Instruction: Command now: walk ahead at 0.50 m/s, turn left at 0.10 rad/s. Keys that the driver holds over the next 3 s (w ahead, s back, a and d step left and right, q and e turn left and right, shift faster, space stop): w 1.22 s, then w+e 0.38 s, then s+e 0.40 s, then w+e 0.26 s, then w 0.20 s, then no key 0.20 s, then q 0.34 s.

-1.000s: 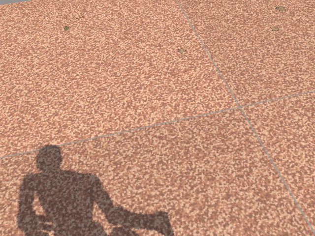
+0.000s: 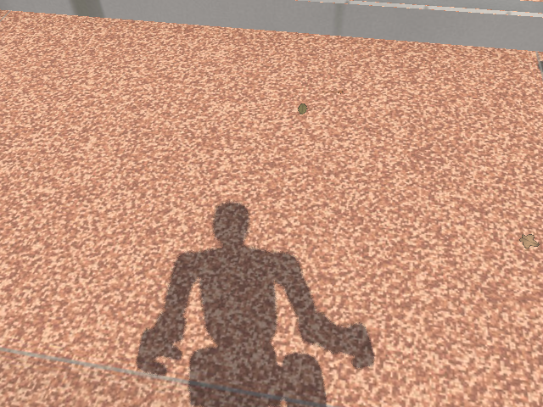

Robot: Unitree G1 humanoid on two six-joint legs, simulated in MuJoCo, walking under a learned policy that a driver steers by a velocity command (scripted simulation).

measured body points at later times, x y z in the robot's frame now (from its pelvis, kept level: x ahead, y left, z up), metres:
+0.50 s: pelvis +0.27 +0.07 +0.00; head +0.29 +0.08 +0.45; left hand +0.37 +0.35 -0.12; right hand +0.38 -0.20 -0.10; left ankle +0.30 +0.16 -0.74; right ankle +0.25 -0.09 -0.66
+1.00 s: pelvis +0.54 +0.00 +0.00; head +0.56 -0.01 +0.45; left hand +0.65 +0.27 -0.11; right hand +0.62 -0.28 -0.13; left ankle +0.49 +0.15 -0.66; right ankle +0.58 -0.09 -0.74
